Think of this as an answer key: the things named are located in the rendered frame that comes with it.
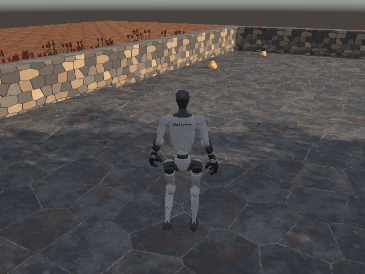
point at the robot left forearm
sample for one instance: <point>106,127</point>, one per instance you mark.
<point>155,150</point>

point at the robot right hand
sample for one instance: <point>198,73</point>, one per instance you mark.
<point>213,166</point>

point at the robot head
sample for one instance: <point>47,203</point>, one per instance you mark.
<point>182,99</point>

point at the robot right forearm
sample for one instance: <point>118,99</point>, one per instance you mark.
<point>210,153</point>

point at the robot left upper arm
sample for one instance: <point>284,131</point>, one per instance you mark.
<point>161,129</point>

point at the robot torso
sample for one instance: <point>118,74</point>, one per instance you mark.
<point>182,131</point>

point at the robot right upper arm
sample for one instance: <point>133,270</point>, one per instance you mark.
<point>203,130</point>

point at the robot left hand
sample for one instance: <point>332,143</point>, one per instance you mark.
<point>155,159</point>

